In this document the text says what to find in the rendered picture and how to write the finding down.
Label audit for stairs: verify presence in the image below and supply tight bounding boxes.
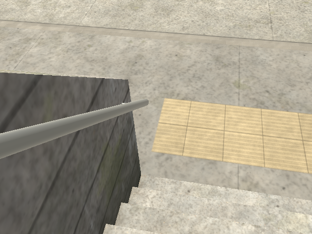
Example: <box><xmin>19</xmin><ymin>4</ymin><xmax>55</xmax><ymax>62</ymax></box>
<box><xmin>102</xmin><ymin>175</ymin><xmax>312</xmax><ymax>234</ymax></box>

